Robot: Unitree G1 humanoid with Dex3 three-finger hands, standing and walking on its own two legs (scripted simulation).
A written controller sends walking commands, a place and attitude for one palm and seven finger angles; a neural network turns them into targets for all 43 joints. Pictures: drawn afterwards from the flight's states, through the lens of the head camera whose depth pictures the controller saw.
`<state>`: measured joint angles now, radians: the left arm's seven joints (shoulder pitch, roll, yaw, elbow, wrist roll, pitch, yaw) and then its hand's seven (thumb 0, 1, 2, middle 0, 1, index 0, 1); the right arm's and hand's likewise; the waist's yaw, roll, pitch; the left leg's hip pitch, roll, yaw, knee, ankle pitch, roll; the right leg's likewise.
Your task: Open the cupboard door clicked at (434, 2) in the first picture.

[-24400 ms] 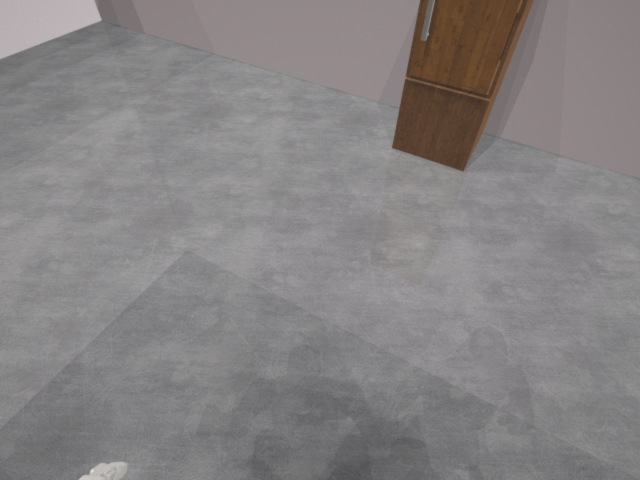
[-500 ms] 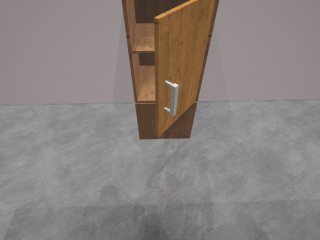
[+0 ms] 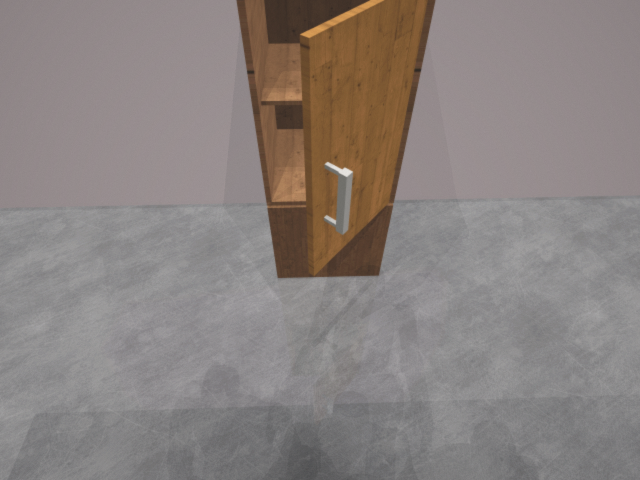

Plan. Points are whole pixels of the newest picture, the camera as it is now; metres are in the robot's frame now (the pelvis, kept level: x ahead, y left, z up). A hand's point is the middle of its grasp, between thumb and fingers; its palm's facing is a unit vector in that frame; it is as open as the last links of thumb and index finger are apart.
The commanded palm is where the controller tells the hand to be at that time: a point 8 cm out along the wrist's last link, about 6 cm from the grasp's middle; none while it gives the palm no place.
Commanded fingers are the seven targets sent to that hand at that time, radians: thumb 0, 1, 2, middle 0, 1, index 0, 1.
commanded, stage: look to check the result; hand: left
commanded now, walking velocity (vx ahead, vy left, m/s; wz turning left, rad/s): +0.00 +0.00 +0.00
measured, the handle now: (336, 199) +0.65 +0.01 -0.09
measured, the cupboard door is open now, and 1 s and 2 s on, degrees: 48 48 48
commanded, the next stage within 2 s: walk to a spot facing it in 0.02 s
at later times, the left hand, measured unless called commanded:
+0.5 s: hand out of the picture +0.05 +0.17 -0.18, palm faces -0.08 -0.96 -0.26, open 7.4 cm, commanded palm none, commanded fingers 0.00 0.90 0.90 -0.20 -0.30 -0.20 -0.30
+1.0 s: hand out of the picture +0.10 +0.14 -0.17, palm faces -0.31 -0.91 -0.25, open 7.4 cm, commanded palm none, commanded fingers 0.00 0.90 0.90 -0.20 -0.30 -0.20 -0.30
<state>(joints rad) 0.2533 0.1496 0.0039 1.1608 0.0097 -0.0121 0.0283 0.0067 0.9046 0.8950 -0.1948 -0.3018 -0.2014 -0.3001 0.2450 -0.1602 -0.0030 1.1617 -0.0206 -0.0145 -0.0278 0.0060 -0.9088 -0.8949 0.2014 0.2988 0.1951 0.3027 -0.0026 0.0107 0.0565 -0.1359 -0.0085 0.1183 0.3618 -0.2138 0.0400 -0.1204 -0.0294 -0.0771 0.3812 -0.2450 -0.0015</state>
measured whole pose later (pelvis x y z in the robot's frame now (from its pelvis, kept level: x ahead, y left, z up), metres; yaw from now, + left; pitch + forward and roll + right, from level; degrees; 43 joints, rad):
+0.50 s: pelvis -0.01 -0.03 -0.02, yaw -9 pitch +0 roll +2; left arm 0.22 0.18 0.08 1.03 0.03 0.06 -0.01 0.01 0.90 0.90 -0.20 -0.30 -0.20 -0.30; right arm 0.21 -0.19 -0.06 1.04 -0.03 0.02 -0.04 0.01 -0.91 -0.89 0.20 0.30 0.20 0.30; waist 0.02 0.01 0.10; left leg -0.22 0.07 0.25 0.56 -0.33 0.00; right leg -0.31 0.00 -0.02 0.70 -0.38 -0.02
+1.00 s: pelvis +0.00 -0.03 +0.00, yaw -26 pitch +2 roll +1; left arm 0.28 0.19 0.08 0.93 0.03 0.03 0.01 0.01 0.90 0.89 -0.20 -0.30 -0.21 -0.30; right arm 0.02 -0.21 -0.06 0.88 0.00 0.05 -0.03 0.01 -0.91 -0.90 0.20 0.30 0.19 0.30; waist 0.07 -0.01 0.10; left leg -0.45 0.01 -0.06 0.90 -0.41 -0.06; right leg -0.24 0.14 0.23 0.45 -0.21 -0.07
